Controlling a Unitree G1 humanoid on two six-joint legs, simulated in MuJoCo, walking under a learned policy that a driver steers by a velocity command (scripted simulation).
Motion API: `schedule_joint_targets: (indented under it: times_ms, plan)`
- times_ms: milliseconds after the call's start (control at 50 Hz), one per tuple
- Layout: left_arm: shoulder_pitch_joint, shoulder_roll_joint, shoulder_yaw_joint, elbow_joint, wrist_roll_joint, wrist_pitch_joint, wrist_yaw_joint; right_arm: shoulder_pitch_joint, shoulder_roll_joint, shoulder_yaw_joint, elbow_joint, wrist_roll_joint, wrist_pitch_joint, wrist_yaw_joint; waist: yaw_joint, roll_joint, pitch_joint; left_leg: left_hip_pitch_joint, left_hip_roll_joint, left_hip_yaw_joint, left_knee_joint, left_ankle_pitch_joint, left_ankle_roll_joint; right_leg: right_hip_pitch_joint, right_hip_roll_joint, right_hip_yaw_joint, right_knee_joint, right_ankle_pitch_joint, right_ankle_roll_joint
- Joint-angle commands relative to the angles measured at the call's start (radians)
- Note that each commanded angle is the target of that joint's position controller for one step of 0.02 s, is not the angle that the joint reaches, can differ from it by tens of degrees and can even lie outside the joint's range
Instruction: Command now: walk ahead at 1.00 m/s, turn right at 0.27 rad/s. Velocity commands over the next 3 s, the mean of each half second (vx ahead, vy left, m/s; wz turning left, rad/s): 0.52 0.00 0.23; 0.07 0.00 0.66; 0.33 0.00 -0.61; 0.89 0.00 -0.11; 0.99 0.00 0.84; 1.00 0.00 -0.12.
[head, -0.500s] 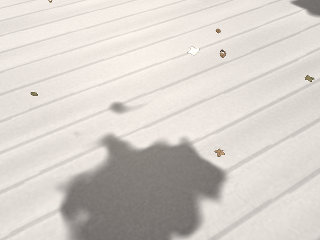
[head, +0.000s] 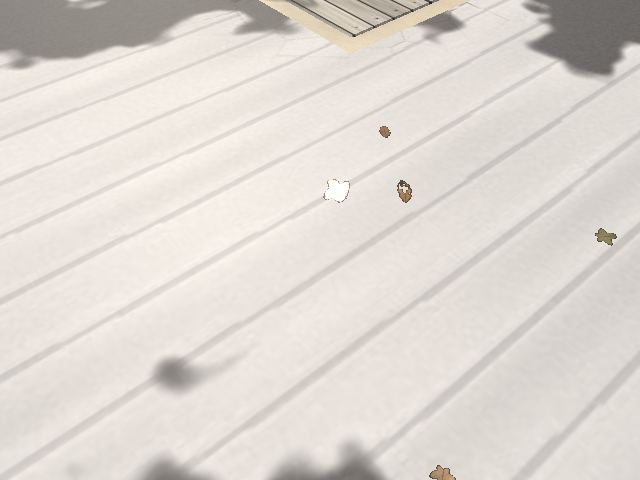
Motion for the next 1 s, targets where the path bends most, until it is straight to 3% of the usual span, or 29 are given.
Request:
schedule_joint_targets:
  times_ms: [20, 80, 140, 160, 180, 200, 220, 240, 260, 280, 300, 320, 340, 400, 460, 520, 600, 660, 680, 700, 720, 740, 760, 780, 800, 820, 880, 960, 1000]
  plan:
    - [-0.054, 0.032, 0.002, -0.051, -0.003, -0.008, -0.011, -0.101, -0.117, -0.014, -0.089, -0.003, -0.035, -0.021, 0.032, 0.049, 0.139, -0.202, 0.226, -0.066, -0.228, 0.230, 0.087, 0.051, 0.015, -0.045, -0.196, 0.264, 0.007]
    - [-0.160, 0.012, -0.001, -0.093, -0.013, -0.021, -0.039, -0.019, -0.126, -0.005, -0.058, -0.001, -0.034, -0.038, -0.009, 0.032, 0.174, -0.107, 0.234, 0.030, -0.239, 0.360, 0.017, 0.104, 0.083, -0.080, -0.388, 0.413, -0.021]
    - [-0.240, 0.011, 0.002, -0.156, 0.014, -0.047, -0.077, 0.081, -0.150, 0.000, -0.007, 0.017, 0.012, -0.057, -0.003, 0.077, 0.155, 0.044, 0.263, -0.010, -0.113, 0.781, 0.010, 0.195, 0.173, -0.165, -0.540, 0.345, -0.040]
    - [-0.199, 0.036, 0.014, -0.154, 0.020, -0.051, -0.081, 0.083, -0.175, -0.006, -0.005, 0.014, 0.025, -0.063, 0.029, 0.111, 0.111, 0.115, 0.277, -0.040, -0.039, 0.932, 0.010, 0.249, 0.214, -0.171, -0.553, 0.288, -0.045]
    - [-0.087, 0.080, 0.033, -0.129, 0.019, -0.050, -0.076, 0.060, -0.202, -0.012, -0.010, 0.002, 0.036, -0.066, 0.099, 0.149, 0.046, 0.170, 0.288, -0.075, 0.081, 1.058, 0.011, 0.343, 0.241, -0.152, -0.554, 0.230, -0.054]
    - [0.107, 0.122, 0.052, -0.079, 0.016, -0.045, -0.062, -0.020, -0.228, -0.018, -0.025, -0.010, 0.048, -0.062, 0.218, 0.183, -0.046, 0.160, 0.280, -0.084, 0.287, 1.107, 0.001, 0.518, 0.218, -0.109, -0.585, 0.269, -0.075]
    - [0.290, 0.181, 0.063, -0.031, 0.036, -0.034, -0.039, -0.085, -0.203, -0.010, -0.059, -0.017, 0.048, -0.058, 0.300, 0.170, -0.176, 0.013, 0.232, -0.079, 0.557, 0.891, -0.032, 0.800, 0.080, -0.012, -0.543, 0.543, -0.100]
    - [0.323, 0.264, 0.061, -0.021, 0.097, -0.031, -0.029, 0.129, 0.011, 0.036, -0.064, -0.030, 0.038, -0.039, 0.154, -0.224, -0.393, -0.395, 0.013, -0.090, 1.093, -0.298, -0.097, 1.261, -0.283, 0.346, -0.362, 1.129, -0.273]
    - [0.364, 0.187, 0.048, -0.045, 0.098, -0.027, -0.031, 0.221, -0.080, 0.026, -0.027, 0.023, 0.018, -0.027, 0.187, -0.165, -0.686, -0.475, -0.004, -0.339, 1.307, -0.449, -0.101, 1.405, -0.352, 0.565, -0.407, 1.071, -0.372]
    - [0.260, 0.176, 0.054, -0.079, 0.068, -0.012, -0.020, 0.038, -0.178, -0.007, -0.098, 0.057, 0.024, -0.031, 0.200, -0.123, -0.596, -0.556, 0.075, -0.277, 1.292, -0.370, -0.116, 1.270, -0.309, 0.437, -0.494, 0.834, -0.345]
    - [0.169, 0.125, 0.043, -0.075, 0.043, -0.004, -0.006, -0.100, -0.189, -0.017, -0.147, 0.053, 0.039, -0.044, 0.176, -0.022, -0.390, -0.605, 0.138, -0.199, 1.177, -0.284, -0.127, 1.056, -0.245, 0.293, -0.560, 0.705, -0.275]
    - [0.115, 0.085, 0.032, -0.064, 0.032, 0.001, 0.006, -0.137, -0.161, -0.023, -0.150, 0.045, 0.060, -0.054, 0.132, 0.037, -0.235, -0.607, 0.163, -0.162, 1.139, -0.255, -0.142, 0.856, -0.205, 0.202, -0.620, 0.617, -0.237]
    - [0.072, 0.070, 0.027, -0.059, 0.038, 0.002, 0.013, -0.102, -0.138, -0.030, -0.146, 0.041, 0.090, -0.057, 0.078, 0.014, -0.160, -0.519, 0.191, -0.148, 1.112, -0.235, -0.149, 0.671, -0.177, 0.113, -0.678, 0.546, -0.216]
    - [-0.050, 0.088, 0.038, -0.058, 0.055, 0.002, 0.005, -0.048, -0.057, -0.030, -0.173, 0.042, 0.149, -0.071, -0.005, -0.048, -0.043, -0.414, 0.228, -0.101, 0.953, -0.233, -0.159, 0.380, -0.156, -0.058, -0.809, 0.369, -0.204]
    - [-0.082, 0.140, 0.061, -0.058, 0.052, 0.008, 0.020, -0.103, -0.086, -0.043, -0.217, 0.024, 0.156, -0.068, -0.006, -0.041, -0.085, -0.420, 0.257, -0.089, 0.783, -0.026, -0.143, 0.422, -0.174, -0.136, -0.828, 0.318, -0.210]
    - [-0.130, 0.143, 0.063, -0.062, 0.035, 0.033, 0.035, -0.158, -0.108, -0.057, -0.236, 0.021, 0.162, -0.046, 0.005, -0.044, -0.099, -0.368, 0.242, -0.048, 0.628, 0.135, -0.112, 0.464, -0.157, -0.224, -0.822, 0.157, -0.180]
    - [-0.109, 0.167, 0.077, -0.039, 0.008, 0.069, 0.030, -0.258, -0.152, -0.082, -0.296, 0.022, 0.183, -0.020, 0.038, -0.056, -0.060, -0.388, 0.217, 0.008, 0.491, 0.064, -0.070, 0.597, -0.201, -0.246, -0.764, 0.047, -0.130]
    - [-0.111, 0.160, 0.083, -0.017, -0.016, 0.092, 0.023, -0.232, -0.152, -0.099, -0.310, 0.019, 0.182, -0.017, 0.012, -0.029, -0.048, -0.315, 0.171, 0.054, 0.314, 0.060, -0.012, 0.645, -0.198, -0.282, -0.611, 0.024, -0.043]
    - [-0.060, 0.131, 0.081, 0.007, -0.018, 0.101, 0.018, -0.177, -0.196, -0.120, -0.298, 0.007, 0.176, -0.029, 0.002, 0.069, -0.034, -0.238, 0.159, -0.012, 0.204, 0.205, 0.033, 0.605, -0.130, -0.316, -0.445, -0.049, 0.015]
    - [-0.039, 0.117, 0.080, -0.016, 0.016, 0.105, 0.015, -0.143, -0.341, -0.159, -0.312, 0.005, 0.167, -0.049, 0.027, 0.366, 0.014, -0.134, 0.332, -0.345, 0.099, 0.673, 0.136, 0.369, 0.019, -0.369, -0.118, -0.387, 0.104]
    - [-0.108, 0.092, 0.071, -0.075, 0.044, 0.101, 0.021, -0.155, -0.376, -0.150, -0.340, -0.027, 0.137, -0.043, 0.055, 0.394, -0.050, -0.028, 0.426, -0.670, 0.055, 0.566, 0.302, 0.094, 0.171, -0.168, 0.134, -0.637, 0.149]
    - [-0.158, 0.114, 0.074, -0.081, 0.034, 0.093, 0.022, -0.145, -0.348, -0.146, -0.344, -0.022, 0.104, -0.027, 0.020, 0.241, -0.129, 0.016, 0.433, -0.660, 0.026, 0.471, 0.300, 0.040, 0.174, -0.025, 0.224, -0.597, 0.124]
    - [-0.177, 0.110, 0.075, -0.084, 0.017, 0.084, 0.026, -0.173, -0.330, -0.140, -0.350, -0.007, 0.085, -0.027, 0.037, 0.169, -0.123, 0.029, 0.400, -0.602, 0.029, 0.423, 0.252, 0.013, 0.169, 0.015, 0.213, -0.504, 0.094]
    - [-0.164, 0.113, 0.078, -0.063, 0.024, 0.080, 0.035, -0.221, -0.292, -0.132, -0.362, 0.018, 0.086, -0.036, 0.062, 0.104, -0.119, 0.012, 0.361, -0.539, 0.043, 0.384, 0.198, 0.017, 0.148, 0.037, 0.168, -0.423, 0.084]
    - [-0.165, 0.128, 0.084, -0.062, 0.033, 0.077, 0.042, -0.271, -0.254, -0.120, -0.380, 0.032, 0.096, -0.050, 0.078, 0.116, -0.122, -0.023, 0.342, -0.507, 0.049, 0.367, 0.171, 0.044, 0.139, 0.054, 0.116, -0.369, 0.082]
    - [-0.167, 0.133, 0.088, -0.063, 0.032, 0.076, 0.039, -0.290, -0.230, -0.112, -0.397, 0.031, 0.108, -0.063, 0.088, 0.138, -0.139, -0.048, 0.317, -0.484, 0.050, 0.367, 0.153, 0.091, 0.145, 0.056, 0.082, -0.337, 0.083]
    - [-0.115, 0.100, 0.077, -0.021, 0.014, 0.091, 0.030, -0.281, -0.187, -0.090, -0.418, 0.003, 0.116, -0.084, 0.074, 0.115, -0.195, -0.027, 0.316, -0.377, 0.082, 0.518, 0.143, 0.163, 0.142, 0.010, 0.015, -0.281, 0.109]
    - [-0.072, 0.047, 0.051, 0.016, 0.010, 0.110, 0.020, -0.305, -0.104, -0.046, -0.391, -0.027, 0.114, -0.080, 0.064, 0.149, -0.171, -0.134, 0.290, -0.271, 0.053, 0.359, 0.135, 0.350, 0.086, -0.016, -0.172, -0.240, 0.131]
    - [-0.069, 0.070, 0.053, 0.022, 0.005, 0.114, 0.012, -0.310, -0.117, -0.043, -0.366, -0.043, 0.111, -0.067, 0.042, 0.174, -0.110, -0.203, 0.295, -0.256, 0.021, 0.200, 0.139, 0.419, 0.089, -0.044, -0.239, -0.237, 0.130]
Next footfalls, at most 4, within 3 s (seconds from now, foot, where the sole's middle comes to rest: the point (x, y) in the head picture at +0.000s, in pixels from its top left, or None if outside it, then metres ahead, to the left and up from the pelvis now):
0.22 right None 0.46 -0.13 -0.78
0.68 left None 0.46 0.13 -0.78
1.26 right None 0.48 -0.10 -0.78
1.70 left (240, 362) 0.84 0.17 -0.78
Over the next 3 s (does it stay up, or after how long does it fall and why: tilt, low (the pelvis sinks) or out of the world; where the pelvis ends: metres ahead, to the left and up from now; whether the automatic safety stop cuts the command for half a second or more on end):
stays up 1.76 0.35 -0.04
